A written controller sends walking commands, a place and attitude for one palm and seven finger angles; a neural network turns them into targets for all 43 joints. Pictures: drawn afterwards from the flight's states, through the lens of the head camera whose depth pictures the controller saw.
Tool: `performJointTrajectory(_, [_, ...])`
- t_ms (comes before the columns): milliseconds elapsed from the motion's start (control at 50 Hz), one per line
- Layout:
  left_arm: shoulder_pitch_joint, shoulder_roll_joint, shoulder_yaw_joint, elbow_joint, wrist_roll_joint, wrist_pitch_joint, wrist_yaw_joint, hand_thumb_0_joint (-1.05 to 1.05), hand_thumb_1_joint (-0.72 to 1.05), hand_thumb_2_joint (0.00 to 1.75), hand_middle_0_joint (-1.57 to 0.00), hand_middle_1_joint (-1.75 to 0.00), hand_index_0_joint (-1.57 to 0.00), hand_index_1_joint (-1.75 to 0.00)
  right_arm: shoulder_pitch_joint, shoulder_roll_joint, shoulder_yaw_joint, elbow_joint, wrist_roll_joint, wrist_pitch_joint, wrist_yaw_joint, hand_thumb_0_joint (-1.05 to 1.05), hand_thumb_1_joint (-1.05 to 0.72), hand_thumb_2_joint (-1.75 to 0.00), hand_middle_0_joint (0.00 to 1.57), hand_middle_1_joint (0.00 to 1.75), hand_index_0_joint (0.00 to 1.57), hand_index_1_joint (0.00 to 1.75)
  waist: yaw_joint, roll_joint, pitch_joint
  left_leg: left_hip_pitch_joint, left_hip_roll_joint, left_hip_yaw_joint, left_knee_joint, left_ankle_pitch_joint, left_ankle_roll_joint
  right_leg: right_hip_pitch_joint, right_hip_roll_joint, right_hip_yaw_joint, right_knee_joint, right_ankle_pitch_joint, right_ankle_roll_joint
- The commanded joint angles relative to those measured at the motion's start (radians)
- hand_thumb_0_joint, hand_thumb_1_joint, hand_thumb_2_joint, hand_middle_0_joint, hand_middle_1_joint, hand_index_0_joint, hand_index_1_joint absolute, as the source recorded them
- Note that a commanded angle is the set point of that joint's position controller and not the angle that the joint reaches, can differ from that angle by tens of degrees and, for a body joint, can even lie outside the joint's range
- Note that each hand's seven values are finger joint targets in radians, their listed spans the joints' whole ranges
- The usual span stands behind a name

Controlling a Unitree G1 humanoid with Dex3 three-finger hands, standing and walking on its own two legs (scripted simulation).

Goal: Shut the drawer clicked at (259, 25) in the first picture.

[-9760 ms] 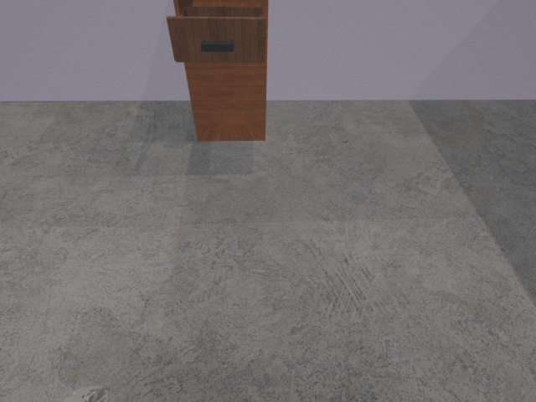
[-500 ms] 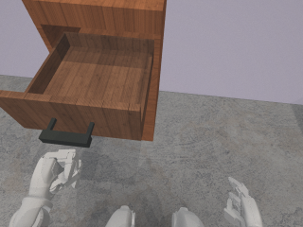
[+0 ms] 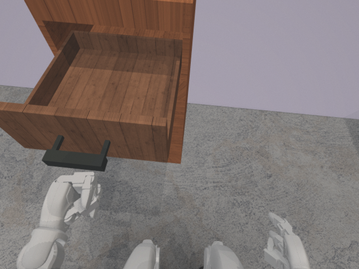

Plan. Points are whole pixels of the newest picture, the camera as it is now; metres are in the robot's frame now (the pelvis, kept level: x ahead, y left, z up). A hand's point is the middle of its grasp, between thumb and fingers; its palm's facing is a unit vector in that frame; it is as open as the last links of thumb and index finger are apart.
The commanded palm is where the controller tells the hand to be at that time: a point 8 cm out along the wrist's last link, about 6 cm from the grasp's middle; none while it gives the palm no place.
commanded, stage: push the drawer shut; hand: left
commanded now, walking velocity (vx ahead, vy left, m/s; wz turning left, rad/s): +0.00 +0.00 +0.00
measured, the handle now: (79, 151) +0.35 +0.23 +0.04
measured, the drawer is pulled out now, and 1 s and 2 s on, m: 0.30 0.22 0.10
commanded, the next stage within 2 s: none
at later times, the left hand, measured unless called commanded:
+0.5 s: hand (96, 188) +0.27 +0.18 +0.04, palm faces -0.08 -0.99 -0.07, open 3.0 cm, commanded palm +0.28 +0.23 +0.05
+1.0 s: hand (106, 158) +0.34 +0.17 +0.04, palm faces -0.09 -0.99 -0.06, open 3.1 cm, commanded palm +0.34 +0.23 +0.05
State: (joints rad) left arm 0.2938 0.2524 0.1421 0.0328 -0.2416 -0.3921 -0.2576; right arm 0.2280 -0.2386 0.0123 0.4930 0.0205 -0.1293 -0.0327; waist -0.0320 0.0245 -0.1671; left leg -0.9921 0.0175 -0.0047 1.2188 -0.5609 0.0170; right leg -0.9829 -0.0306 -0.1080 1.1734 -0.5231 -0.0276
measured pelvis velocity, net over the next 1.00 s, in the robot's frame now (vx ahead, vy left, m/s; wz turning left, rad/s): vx -0.02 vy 0.00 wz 0.01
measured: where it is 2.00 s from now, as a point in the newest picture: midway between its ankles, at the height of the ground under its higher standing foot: outside the picture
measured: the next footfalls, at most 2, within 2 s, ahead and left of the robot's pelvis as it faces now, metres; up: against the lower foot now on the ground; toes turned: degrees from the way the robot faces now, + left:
none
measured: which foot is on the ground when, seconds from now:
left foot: down 0.00-1.00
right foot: down 0.00-1.00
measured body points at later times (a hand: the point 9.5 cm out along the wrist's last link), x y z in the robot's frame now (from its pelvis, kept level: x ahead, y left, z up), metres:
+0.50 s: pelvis +0.00 -0.01 +0.00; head +0.09 +0.00 +0.44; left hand +0.27 +0.23 +0.04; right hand +0.17 -0.25 -0.09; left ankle +0.01 +0.11 -0.64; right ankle +0.02 -0.11 -0.64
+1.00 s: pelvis -0.02 +0.00 +0.00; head +0.08 +0.01 +0.44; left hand +0.34 +0.23 +0.04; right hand +0.12 -0.25 -0.10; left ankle +0.01 +0.11 -0.64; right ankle +0.02 -0.11 -0.64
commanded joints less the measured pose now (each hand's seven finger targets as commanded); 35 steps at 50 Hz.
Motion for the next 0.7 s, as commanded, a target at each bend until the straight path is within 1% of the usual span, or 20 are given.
performJointTrajectory(0, [-0.046,0.113,0.071,-0.205,-0.023,-0.067,-0.003,0.0,0.9,0.9,-1.4,-1.6,-1.4,-1.6,-0.022,-0.14,-0.062,-0.15,0.009,-0.049,-0.009,0.0,-0.9,-0.9,0.2,0.3,0.2,0.3,-0.004,0.015,-0.249,0.171,-0.016,-0.039,-0.186,0.268,0.007,0.204,0.036,0.05,-0.167,0.193,0.004])
performJointTrajectory(60, [-0.027,0.12,0.083,-0.195,-0.024,-0.067,-0.006,0.0,0.9,0.9,-1.4,-1.6,-1.4,-1.6,-0.021,-0.139,-0.063,-0.149,0.009,-0.047,-0.01,0.0,-0.9,-0.9,0.2,0.3,0.2,0.3,0.002,0.034,-0.25,0.173,-0.017,-0.036,-0.185,0.281,0.007,0.21,0.036,0.052,-0.165,0.207,0.002])
performJointTrajectory(80, [-0.063,0.111,0.064,-0.199,-0.023,-0.066,-0.006,0.0,0.9,0.9,-1.4,-1.6,-1.4,-1.6,-0.021,-0.141,-0.059,-0.149,0.01,-0.048,-0.01,0.0,-0.9,-0.9,0.2,0.3,0.2,0.3,-0.009,0.03,-0.237,0.171,-0.017,-0.041,-0.186,0.272,0.007,0.2,0.036,0.05,-0.167,0.2,0.003])
performJointTrajectory(120, [-0.133,0.133,0.072,-0.185,-0.02,-0.068,-0.002,0.0,0.9,0.9,-1.4,-1.6,-1.4,-1.6,-0.018,-0.147,-0.056,-0.139,0.006,-0.05,-0.014,0.0,-0.9,-0.9,0.2,0.3,0.2,0.3,-0.024,0.021,-0.222,0.145,-0.016,-0.045,-0.173,0.245,0.011,0.179,0.038,0.055,-0.167,0.168,0.003])
performJointTrajectory(180, [-0.182,0.141,0.089,-0.154,-0.02,-0.076,-0.006,0.0,0.9,0.9,-1.4,-1.6,-1.4,-1.6,-0.012,-0.151,-0.057,-0.129,0.006,-0.055,-0.016,0.0,-0.9,-0.9,0.2,0.3,0.2,0.3,-0.018,0.029,-0.238,0.15,-0.018,-0.041,-0.171,0.237,0.009,0.182,0.036,0.061,-0.169,0.161,0.002])
performJointTrajectory(200, [-0.198,0.125,0.071,-0.154,-0.021,-0.074,-0.009,0.0,0.9,0.9,-1.4,-1.6,-1.4,-1.6,-0.013,-0.149,-0.055,-0.129,0.007,-0.056,-0.015,0.0,-0.9,-0.9,0.2,0.3,0.2,0.3,-0.019,0.042,-0.248,0.158,-0.019,-0.039,-0.171,0.246,0.01,0.187,0.034,0.063,-0.171,0.172,0.003])
performJointTrajectory(220, [-0.217,0.139,0.079,-0.149,-0.023,-0.07,-0.012,0.0,0.9,0.9,-1.4,-1.6,-1.4,-1.6,-0.008,-0.153,-0.055,-0.126,0.005,-0.056,-0.016,0.0,-0.9,-0.9,0.2,0.3,0.2,0.3,-0.023,0.033,-0.268,0.159,-0.017,-0.041,-0.167,0.256,0.013,0.189,0.036,0.06,-0.165,0.181,0.003])
performJointTrajectory(280, [-0.231,0.169,0.123,-0.107,-0.031,-0.054,-0.023,0.0,0.9,0.9,-1.4,-1.6,-1.4,-1.6,-0.005,-0.153,-0.056,-0.121,0.008,-0.05,-0.016,0.0,-0.9,-0.9,0.2,0.3,0.2,0.3,-0.012,0.017,-0.285,0.148,-0.019,-0.028,-0.166,0.279,0.013,0.245,0.032,0.078,-0.177,0.224,0.007])
performJointTrajectory(320, [-0.293,0.164,0.108,-0.112,-0.032,-0.054,-0.026,0.0,0.9,0.9,-1.4,-1.6,-1.4,-1.6,-0.008,-0.155,-0.054,-0.112,0.008,-0.052,-0.018,0.0,-0.9,-0.9,0.2,0.3,0.2,0.3,-0.026,0.044,-0.281,0.159,-0.018,-0.034,-0.163,0.285,0.014,0.214,0.033,0.071,-0.168,0.224,0.005])
performJointTrajectory(360, [-0.313,0.169,0.119,-0.092,-0.036,-0.053,-0.027,0.0,0.9,0.9,-1.4,-1.6,-1.4,-1.6,-0.002,-0.157,-0.054,-0.1,0.009,-0.052,-0.019,0.0,-0.9,-0.9,0.2,0.3,0.2,0.3,-0.026,0.036,-0.288,0.165,-0.016,-0.036,-0.165,0.29,0.012,0.22,0.033,0.071,-0.17,0.232,0.006])
performJointTrajectory(380, [-0.329,0.151,0.102,-0.095,-0.036,-0.056,-0.027,0.0,0.9,0.9,-1.4,-1.6,-1.4,-1.6,-0.006,-0.156,-0.054,-0.101,0.009,-0.055,-0.019,0.0,-0.9,-0.9,0.2,0.3,0.2,0.3,-0.028,0.038,-0.283,0.166,-0.017,-0.036,-0.167,0.28,0.012,0.213,0.031,0.071,-0.174,0.218,0.007])
performJointTrajectory(420, [-0.383,0.151,0.09,-0.08,-0.038,-0.06,-0.025,0.0,0.9,0.9,-1.4,-1.6,-1.4,-1.6,0.0,-0.159,-0.052,-0.087,0.008,-0.059,-0.021,0.0,-0.9,-0.9,0.2,0.3,0.2,0.3,-0.042,0.031,-0.273,0.161,-0.015,-0.04,-0.16,0.273,0.015,0.197,0.033,0.069,-0.173,0.207,0.006])
performJointTrajectory(440, [-0.397,0.149,0.092,-0.065,-0.036,-0.063,-0.027,0.0,0.9,0.9,-1.4,-1.6,-1.4,-1.6,0.001,-0.16,-0.053,-0.082,0.007,-0.058,-0.022,0.0,-0.9,-0.9,0.2,0.3,0.2,0.3,-0.042,0.01,-0.281,0.161,-0.015,-0.041,-0.162,0.265,0.015,0.2,0.033,0.071,-0.176,0.202,0.008])
performJointTrajectory(460, [-0.413,0.164,0.103,-0.058,-0.036,-0.065,-0.028,0.0,0.9,0.9,-1.4,-1.6,-1.4,-1.6,-0.002,-0.162,-0.054,-0.081,0.008,-0.058,-0.023,0.0,-0.9,-0.9,0.2,0.3,0.2,0.3,-0.037,0.017,-0.291,0.149,-0.017,-0.037,-0.159,0.245,0.015,0.209,0.031,0.081,-0.182,0.179,0.009])
performJointTrajectory(500, [-0.487,0.166,0.092,-0.049,-0.032,-0.069,-0.03,0.0,0.9,0.9,-1.4,-1.6,-1.4,-1.6,-0.006,-0.163,-0.052,-0.068,0.009,-0.061,-0.027,0.0,-0.9,-0.9,0.2,0.3,0.2,0.3,-0.049,0.036,-0.279,0.15,-0.017,-0.038,-0.16,0.216,0.015,0.185,0.028,0.082,-0.188,0.147,0.008])
performJointTrajectory(520, [-0.507,0.168,0.087,-0.024,-0.031,-0.065,-0.032,0.0,0.9,0.9,-1.4,-1.6,-1.4,-1.6,-0.003,-0.166,-0.049,-0.065,0.01,-0.06,-0.029,0.0,-0.9,-0.9,0.2,0.3,0.2,0.3,-0.055,0.022,-0.261,0.146,-0.016,-0.044,-0.163,0.202,0.018,0.168,0.033,0.077,-0.187,0.131,0.006])
performJointTrajectory(580, [-0.567,0.156,0.07,-0.007,-0.025,-0.064,-0.033,0.0,0.9,0.9,-1.4,-1.6,-1.4,-1.6,-0.007,-0.164,-0.048,-0.058,0.011,-0.063,-0.032,0.0,-0.9,-0.9,0.2,0.3,0.2,0.3,-0.048,0.055,-0.291,0.17,-0.018,-0.045,-0.175,0.188,0.014,0.163,0.027,0.077,-0.186,0.12,0.004])
performJointTrajectory(620, [-0.62,0.165,0.066,0.017,-0.021,-0.057,-0.028,0.0,0.9,0.9,-1.4,-1.6,-1.4,-1.6,-0.004,-0.171,-0.046,-0.049,0.012,-0.062,-0.036,0.0,-0.9,-0.9,0.2,0.3,0.2,0.3,-0.059,0.046,-0.284,0.17,-0.016,-0.051,-0.177,0.175,0.017,0.146,0.03,0.074,-0.186,0.11,0.004])
performJointTrajectory(640, [-0.634,0.171,0.073,0.035,-0.016,-0.053,-0.024,0.0,0.9,0.9,-1.4,-1.6,-1.4,-1.6,-0.004,-0.17,-0.046,-0.048,0.012,-0.059,-0.036,0.0,-0.9,-0.9,0.2,0.3,0.2,0.3,-0.05,0.051,-0.291,0.173,-0.016,-0.052,-0.184,0.167,0.014,0.148,0.029,0.074,-0.187,0.102,0.003])
performJointTrajectory(680, [-0.696,0.163,0.056,0.069,-0.01,-0.044,-0.019,0.0,0.9,0.9,-1.4,-1.6,-1.4,-1.6,0.0,-0.17,-0.043,-0.043,0.015,-0.057,-0.037,0.0,-0.9,-0.9,0.2,0.3,0.2,0.3,-0.062,0.032,-0.282,0.162,-0.017,-0.05,-0.187,0.135,0.015,0.149,0.027,0.08,-0.198,0.079,0.006])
